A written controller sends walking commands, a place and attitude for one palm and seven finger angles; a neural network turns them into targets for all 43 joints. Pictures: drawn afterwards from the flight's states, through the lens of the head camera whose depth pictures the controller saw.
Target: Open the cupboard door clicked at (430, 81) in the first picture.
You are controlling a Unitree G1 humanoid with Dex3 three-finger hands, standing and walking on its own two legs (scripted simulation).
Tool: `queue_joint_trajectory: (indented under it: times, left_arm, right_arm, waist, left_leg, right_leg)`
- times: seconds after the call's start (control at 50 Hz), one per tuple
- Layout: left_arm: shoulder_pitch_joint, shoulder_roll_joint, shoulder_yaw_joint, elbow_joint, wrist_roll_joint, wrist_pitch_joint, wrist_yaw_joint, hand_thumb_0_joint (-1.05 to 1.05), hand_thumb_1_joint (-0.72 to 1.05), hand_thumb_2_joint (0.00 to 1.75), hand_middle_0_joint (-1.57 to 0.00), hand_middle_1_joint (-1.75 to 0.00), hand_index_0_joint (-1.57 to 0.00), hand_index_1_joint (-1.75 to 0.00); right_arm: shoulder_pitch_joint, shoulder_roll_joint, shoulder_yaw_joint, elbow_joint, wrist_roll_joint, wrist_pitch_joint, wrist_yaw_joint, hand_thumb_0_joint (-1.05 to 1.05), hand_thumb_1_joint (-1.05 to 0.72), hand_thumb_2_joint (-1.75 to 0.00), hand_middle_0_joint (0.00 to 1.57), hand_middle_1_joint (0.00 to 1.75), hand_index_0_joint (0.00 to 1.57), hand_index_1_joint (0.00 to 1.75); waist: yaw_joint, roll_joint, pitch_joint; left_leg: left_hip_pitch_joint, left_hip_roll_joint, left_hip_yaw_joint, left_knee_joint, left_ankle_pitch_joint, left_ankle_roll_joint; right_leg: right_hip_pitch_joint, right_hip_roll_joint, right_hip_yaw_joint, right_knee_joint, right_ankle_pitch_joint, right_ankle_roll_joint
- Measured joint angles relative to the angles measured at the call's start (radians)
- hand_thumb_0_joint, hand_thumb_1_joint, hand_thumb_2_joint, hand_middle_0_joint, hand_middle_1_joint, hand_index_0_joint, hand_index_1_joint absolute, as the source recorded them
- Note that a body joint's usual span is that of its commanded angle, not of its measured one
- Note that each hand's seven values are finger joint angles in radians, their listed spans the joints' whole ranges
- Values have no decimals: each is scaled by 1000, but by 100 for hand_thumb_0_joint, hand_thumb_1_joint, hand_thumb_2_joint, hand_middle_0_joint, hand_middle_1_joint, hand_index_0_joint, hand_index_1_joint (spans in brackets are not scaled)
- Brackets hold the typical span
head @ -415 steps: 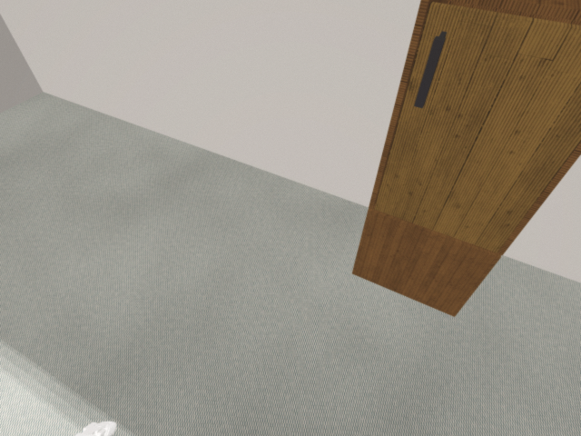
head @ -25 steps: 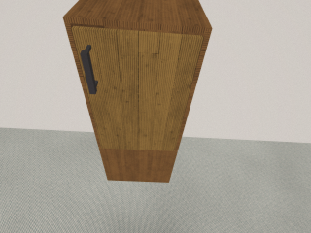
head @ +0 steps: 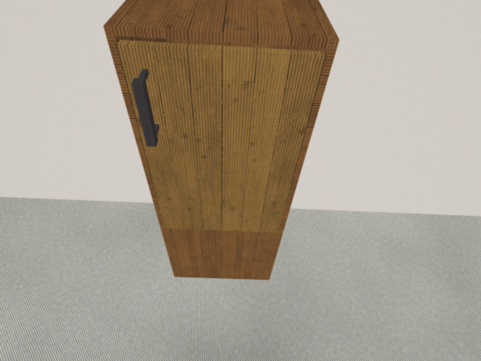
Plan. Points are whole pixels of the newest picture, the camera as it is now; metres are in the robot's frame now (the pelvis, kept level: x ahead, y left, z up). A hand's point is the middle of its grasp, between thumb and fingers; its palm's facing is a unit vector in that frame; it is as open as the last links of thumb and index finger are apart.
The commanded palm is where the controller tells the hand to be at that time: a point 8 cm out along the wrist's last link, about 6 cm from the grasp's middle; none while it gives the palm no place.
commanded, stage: raise the hand with hooked fingers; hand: left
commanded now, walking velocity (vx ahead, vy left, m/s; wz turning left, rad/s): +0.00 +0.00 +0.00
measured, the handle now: (148, 109) +0.53 +0.22 +0.13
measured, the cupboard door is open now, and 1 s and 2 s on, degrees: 0 0 0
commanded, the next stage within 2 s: none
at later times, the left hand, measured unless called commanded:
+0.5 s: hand (124, 339) +0.16 +0.18 -0.01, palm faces +0.20 -0.98 -0.07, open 9.4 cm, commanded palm +0.15 +0.24 +0.01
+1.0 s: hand (106, 264) +0.24 +0.22 +0.06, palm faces +0.06 -1.00 -0.06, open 12.4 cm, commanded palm +0.21 +0.27 +0.08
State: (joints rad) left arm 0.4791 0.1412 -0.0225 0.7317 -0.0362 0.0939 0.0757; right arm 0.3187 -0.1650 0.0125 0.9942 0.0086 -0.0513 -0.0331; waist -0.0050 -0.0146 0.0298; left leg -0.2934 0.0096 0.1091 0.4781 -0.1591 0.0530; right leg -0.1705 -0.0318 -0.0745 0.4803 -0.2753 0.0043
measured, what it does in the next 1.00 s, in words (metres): stands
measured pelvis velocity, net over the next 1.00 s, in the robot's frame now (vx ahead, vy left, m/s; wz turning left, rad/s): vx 0.02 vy -0.02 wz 0.03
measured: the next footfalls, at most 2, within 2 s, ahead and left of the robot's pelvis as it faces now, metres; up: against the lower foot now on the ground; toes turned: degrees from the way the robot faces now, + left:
none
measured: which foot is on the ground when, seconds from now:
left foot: down 0.00-1.00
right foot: down 0.00-1.00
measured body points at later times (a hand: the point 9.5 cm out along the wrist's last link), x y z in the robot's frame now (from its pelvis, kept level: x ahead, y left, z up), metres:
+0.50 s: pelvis -0.01 -0.04 -0.07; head +0.02 -0.02 +0.38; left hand +0.14 +0.23 +0.00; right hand +0.23 -0.26 -0.10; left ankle +0.07 +0.08 -0.74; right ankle -0.01 -0.13 -0.74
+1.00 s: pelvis +0.02 -0.02 -0.03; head +0.04 -0.02 +0.42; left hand +0.23 +0.27 +0.07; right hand +0.19 -0.28 -0.10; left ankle +0.07 +0.08 -0.74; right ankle -0.01 -0.13 -0.74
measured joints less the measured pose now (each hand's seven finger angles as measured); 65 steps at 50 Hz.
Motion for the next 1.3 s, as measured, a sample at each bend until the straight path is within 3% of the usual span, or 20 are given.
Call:
queue_joint_trajectory:
  times: [0.06, 0.12, 0.16, 0.22, 0.26, 0.32, 0.4, 0.46, 0.52, 0.58, 0.66, 0.72, 0.8, 0.94, 1.06, 1.3]
  left_arm:
    - [97, 62, 18, -424, -63, -39, 89, 6, 96, 89, -21, -31, -20, -31]
    - [47, 70, 23, -649, -99, -154, 91, 5, 93, 88, -20, -33, -20, -33]
    - [-29, 46, 37, -687, -112, -278, 39, 5, 89, 86, -20, -35, -20, -35]
    - [-121, 8, 59, -663, -149, -475, -129, 3, 81, 84, -20, -39, -20, -39]
    - [-135, 1, 71, -648, -161, -536, -237, 2, 76, 82, -21, -41, -20, -41]
    - [-75, 13, 87, -677, -178, -491, -297, 1, 68, 79, -22, -46, -21, -46]
    - [53, 49, 128, -751, -189, -433, -248, 1, 57, 75, -23, -51, -23, -51]
    - [86, 86, 171, -803, -204, -484, -231, 2, 50, 73, -24, -56, -23, -56]
    - [35, 110, 205, -817, -242, -538, -286, 2, 43, 70, -24, -60, -23, -60]
    - [-52, 132, 221, -798, -270, -501, -370, 1, 36, 67, -24, -65, -23, -65]
    - [-121, 158, 255, -748, -299, -373, -437, 1, 26, 63, -25, -71, -24, -71]
    - [-124, 163, 297, -729, -321, -321, -435, 1, 19, 60, -26, -75, -25, -75]
    - [-115, 158, 335, -739, -336, -329, -421, 1, 10, 56, -26, -81, -26, -81]
    - [-145, 169, 333, -738, -335, -324, -431, 0, -6, 49, -27, -92, -27, -92]
    - [-215, 195, 336, -733, -327, -287, -418, 0, -20, 43, -28, -101, -28, -101]
    - [-423, 263, 388, -630, -319, -125, -452, -1, -44, 33, -30, -116, -29, -116]
  right_arm:
    - [53, -16, 8, -118, 43, -136, -27, 2, -92, -90, 20, 30, 20, 30]
    - [29, -59, 7, -202, 39, -210, -33, 2, -91, -90, 20, 30, 20, 30]
    - [-14, -78, -4, -246, 22, -226, -19, 2, -91, -90, 20, 30, 20, 30]
    - [-82, -82, -28, -314, 6, -218, 17, 1, -91, -90, 20, 30, 20, 30]
    - [-116, -79, -42, -372, 10, -193, 33, 1, -90, -90, 20, 30, 20, 30]
    - [-143, -78, -51, -461, 23, -144, 27, 1, -90, -90, 20, 30, 20, 30]
    - [-146, -76, -55, -529, 22, -114, 2, 1, -90, -90, 20, 30, 20, 30]
    - [-137, -79, -41, -526, 14, -129, -14, 1, -90, -90, 20, 30, 20, 30]
    - [-137, -82, -15, -486, 18, -150, -23, 1, -90, -90, 20, 30, 20, 30]
    - [-132, -72, 10, -440, 27, -155, -32, 1, -90, -90, 20, 30, 20, 30]
    - [-104, -50, 26, -400, 35, -147, -40, 1, -90, -90, 20, 30, 20, 30]
    - [-71, -45, 23, -391, 34, -144, -44, 2, -90, -90, 20, 30, 20, 30]
    - [-33, -67, 6, -390, 36, -154, -42, 2, -90, -90, 20, 30, 20, 30]
    - [-25, -117, -15, -388, 45, -169, -47, 2, -90, -90, 20, 30, 20, 30]
    - [-54, -118, -3, -399, 51, -180, -55, 2, -90, -90, 20, 30, 20, 30]
    - [-94, -81, 60, -417, 60, -166, -67, 1, -90, -90, 20, 30, 20, 30]
  waist:
    - [-15, 4, -29]
    - [-41, 48, -55]
    - [-47, 62, -87]
    - [-38, 44, -136]
    - [-31, 23, -145]
    - [-15, -1, -139]
    - [16, 0, -133]
    - [37, 16, -130]
    - [48, 39, -121]
    - [48, 57, -113]
    - [27, 65, -116]
    - [9, 62, -121]
    - [0, 59, -122]
    - [7, 52, -108]
    - [15, 46, -94]
    - [37, 54, -74]
  left_leg:
    - [-47, -22, -9, 52, -21, 0]
    - [-124, -29, -37, 142, -51, 0]
    - [-202, -25, -42, 215, -78, -8]
    - [-335, -5, -34, 340, -120, -13]
    - [-394, 8, -33, 413, -149, -7]
    - [-431, 20, -39, 478, -183, -16]
    - [-453, 34, -75, 517, -207, -33]
    - [-479, 40, -113, 541, -216, -44]
    - [-501, 43, -144, 561, -222, -53]
    - [-495, 45, -153, 552, -221, -58]
    - [-440, 46, -128, 489, -208, -57]
    - [-387, 45, -100, 428, -195, -53]
    - [-334, 39, -76, 368, -181, -44]
    - [-280, 26, -65, 318, -165, -29]
    - [-227, 18, -65, 279, -149, -20]
    - [-122, 6, -71, 178, -93, -13]
  right_leg:
    - [-62, -17, 6, 106, -62, -14]
    - [-117, -20, -9, 176, -93, 3]
    - [-194, -16, -7, 247, -119, 2]
    - [-334, -4, 7, 380, -165, -5]
    - [-393, 5, 11, 454, -197, -10]
    - [-428, 14, 7, 517, -232, -24]
    - [-427, 32, -26, 527, -252, -41]
    - [-427, 44, -62, 522, -258, -51]
    - [-430, 53, -90, 520, -263, -59]
    - [-419, 58, -97, 503, -258, -61]
    - [-380, 58, -72, 448, -239, -54]
    - [-341, 55, -46, 398, -220, -46]
    - [-299, 49, -24, 343, -200, -38]
    - [-245, 38, -15, 286, -177, -24]
    - [-186, 33, -16, 236, -153, -17]
    - [-75, 29, -24, 126, -93, -11]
